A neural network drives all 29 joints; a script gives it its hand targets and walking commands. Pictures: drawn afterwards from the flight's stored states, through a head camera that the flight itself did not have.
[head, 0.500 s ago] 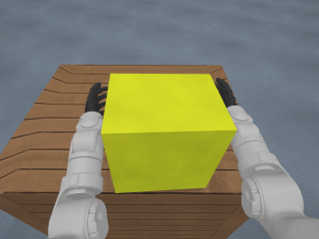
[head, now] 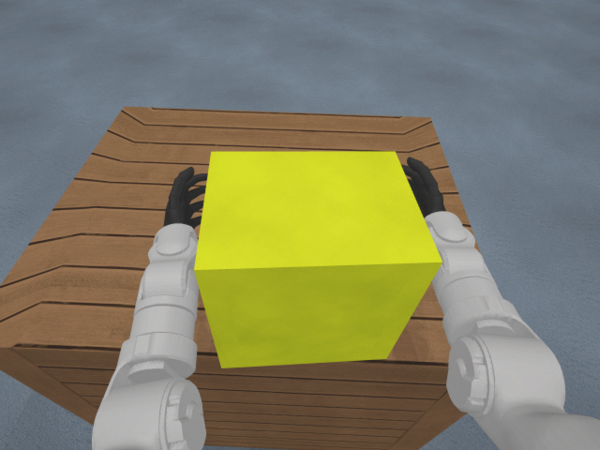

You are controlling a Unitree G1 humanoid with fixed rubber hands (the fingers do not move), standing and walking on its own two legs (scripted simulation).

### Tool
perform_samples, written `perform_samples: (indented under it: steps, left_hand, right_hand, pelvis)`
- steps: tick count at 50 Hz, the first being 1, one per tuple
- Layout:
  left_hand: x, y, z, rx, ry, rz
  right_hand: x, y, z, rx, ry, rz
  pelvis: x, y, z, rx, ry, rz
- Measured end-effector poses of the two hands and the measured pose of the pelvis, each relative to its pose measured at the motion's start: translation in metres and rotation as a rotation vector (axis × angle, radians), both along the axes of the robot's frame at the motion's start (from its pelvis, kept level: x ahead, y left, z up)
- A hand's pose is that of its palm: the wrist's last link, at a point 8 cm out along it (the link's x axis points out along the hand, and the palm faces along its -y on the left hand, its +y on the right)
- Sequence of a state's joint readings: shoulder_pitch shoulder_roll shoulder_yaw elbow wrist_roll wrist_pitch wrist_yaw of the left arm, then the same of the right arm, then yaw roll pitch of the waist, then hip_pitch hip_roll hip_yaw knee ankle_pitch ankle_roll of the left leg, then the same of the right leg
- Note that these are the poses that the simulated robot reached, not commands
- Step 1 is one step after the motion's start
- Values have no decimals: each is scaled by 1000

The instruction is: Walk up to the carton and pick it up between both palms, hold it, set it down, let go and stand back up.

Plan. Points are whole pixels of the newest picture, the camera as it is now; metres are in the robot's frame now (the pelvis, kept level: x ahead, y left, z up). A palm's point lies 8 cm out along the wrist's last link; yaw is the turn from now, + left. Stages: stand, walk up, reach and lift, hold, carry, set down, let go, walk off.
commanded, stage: set down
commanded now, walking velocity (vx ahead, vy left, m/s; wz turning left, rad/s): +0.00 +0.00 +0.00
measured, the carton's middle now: (305, 263) +0.36 +0.03 +0.05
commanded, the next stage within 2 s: none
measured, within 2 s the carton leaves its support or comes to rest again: neither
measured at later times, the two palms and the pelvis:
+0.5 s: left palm (181, 229) +0.37 +0.20 +0.10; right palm (425, 208) +0.43 -0.14 +0.11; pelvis +0.00 +0.01 +0.00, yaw -1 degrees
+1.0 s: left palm (181, 230) +0.37 +0.20 +0.09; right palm (426, 209) +0.43 -0.14 +0.11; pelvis +0.01 +0.01 +0.00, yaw -1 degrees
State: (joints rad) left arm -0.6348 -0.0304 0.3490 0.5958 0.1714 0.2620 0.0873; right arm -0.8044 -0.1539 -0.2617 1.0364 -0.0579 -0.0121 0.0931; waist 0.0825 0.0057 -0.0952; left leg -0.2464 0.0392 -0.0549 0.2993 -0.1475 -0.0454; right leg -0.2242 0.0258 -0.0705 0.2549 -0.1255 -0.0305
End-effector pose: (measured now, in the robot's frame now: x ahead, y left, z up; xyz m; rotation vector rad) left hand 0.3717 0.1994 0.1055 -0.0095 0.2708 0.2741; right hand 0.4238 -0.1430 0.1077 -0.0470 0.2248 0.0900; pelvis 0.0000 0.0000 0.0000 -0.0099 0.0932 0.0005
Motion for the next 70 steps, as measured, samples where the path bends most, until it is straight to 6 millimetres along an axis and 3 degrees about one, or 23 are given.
perform_samples:
  steps: [70]
  left_hand:
    - [0,3,-12,-17,-21,-2]
  right_hand:
    - [4,1,2,-26,-34,36]
  pelvis:
    - [11,11,1,5,-30,-14]
